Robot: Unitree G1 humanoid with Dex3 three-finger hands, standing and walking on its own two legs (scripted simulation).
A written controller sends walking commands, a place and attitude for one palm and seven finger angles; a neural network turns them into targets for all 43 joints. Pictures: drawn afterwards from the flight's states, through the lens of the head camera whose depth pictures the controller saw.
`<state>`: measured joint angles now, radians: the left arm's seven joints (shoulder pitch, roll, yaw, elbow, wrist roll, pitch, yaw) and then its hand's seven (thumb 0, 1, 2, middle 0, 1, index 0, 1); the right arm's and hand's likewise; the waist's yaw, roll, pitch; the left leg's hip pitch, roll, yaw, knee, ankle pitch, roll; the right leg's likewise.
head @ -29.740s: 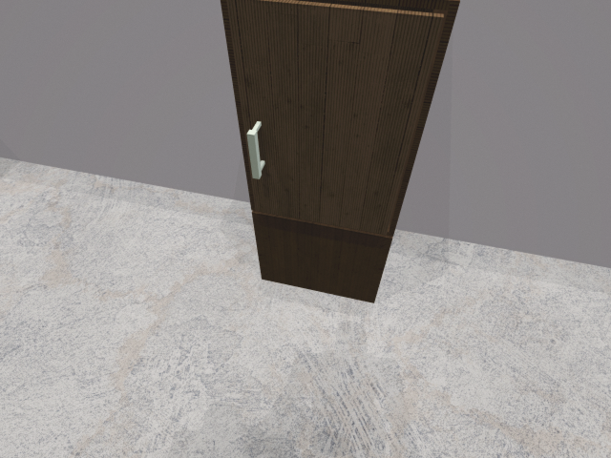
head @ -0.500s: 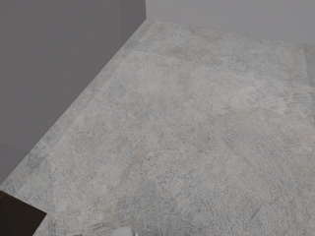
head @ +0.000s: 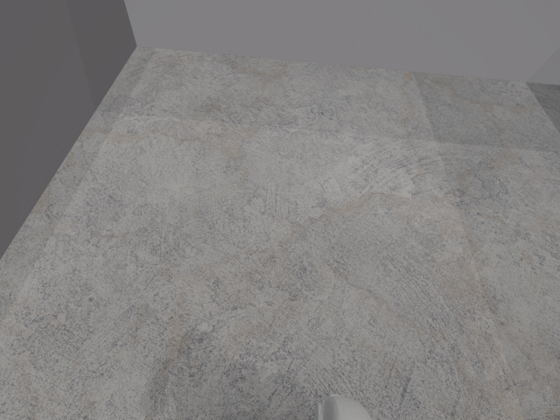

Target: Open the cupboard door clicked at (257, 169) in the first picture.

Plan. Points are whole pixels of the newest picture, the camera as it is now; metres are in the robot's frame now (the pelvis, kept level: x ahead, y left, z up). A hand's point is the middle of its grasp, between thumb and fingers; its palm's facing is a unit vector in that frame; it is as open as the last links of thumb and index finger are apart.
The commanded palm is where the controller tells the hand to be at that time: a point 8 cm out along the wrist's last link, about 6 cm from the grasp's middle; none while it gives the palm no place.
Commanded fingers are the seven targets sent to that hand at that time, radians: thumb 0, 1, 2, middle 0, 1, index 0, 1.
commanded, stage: walk to a spot facing it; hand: left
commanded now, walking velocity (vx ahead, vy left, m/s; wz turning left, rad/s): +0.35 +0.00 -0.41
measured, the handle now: out of the picture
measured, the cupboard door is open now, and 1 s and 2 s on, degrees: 45 45 45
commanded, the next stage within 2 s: turn to face it in 0.60 s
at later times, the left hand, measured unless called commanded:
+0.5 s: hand (232, 318) +0.30 +0.10 -0.17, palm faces -0.09 -0.97 -0.22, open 7.1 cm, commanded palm none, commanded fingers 0.00 0.90 0.90 -0.20 -0.30 -0.20 -0.30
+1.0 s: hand (256, 232) +0.50 +0.08 -0.17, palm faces +0.00 -0.97 -0.23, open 7.3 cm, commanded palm none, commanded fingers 0.00 0.90 0.90 -0.20 -0.30 -0.20 -0.30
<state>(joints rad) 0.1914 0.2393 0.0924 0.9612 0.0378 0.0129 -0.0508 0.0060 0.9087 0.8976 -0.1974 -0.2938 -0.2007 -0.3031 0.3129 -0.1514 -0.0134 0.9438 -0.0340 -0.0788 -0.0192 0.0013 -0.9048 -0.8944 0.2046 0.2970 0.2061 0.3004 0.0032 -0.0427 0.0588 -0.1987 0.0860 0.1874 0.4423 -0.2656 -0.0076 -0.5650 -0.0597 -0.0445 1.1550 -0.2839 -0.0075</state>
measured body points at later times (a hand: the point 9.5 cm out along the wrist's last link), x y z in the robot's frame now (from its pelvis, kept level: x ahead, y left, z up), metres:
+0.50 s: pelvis +0.22 -0.08 +0.00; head +0.25 -0.08 +0.45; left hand +0.31 +0.15 -0.15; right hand +0.23 -0.32 -0.15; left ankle +0.31 +0.06 -0.69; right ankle +0.16 -0.14 -0.74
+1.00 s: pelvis +0.42 -0.11 -0.01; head +0.45 -0.12 +0.44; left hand +0.50 +0.13 -0.15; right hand +0.40 -0.34 -0.17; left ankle +0.43 +0.02 -0.74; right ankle +0.46 -0.24 -0.73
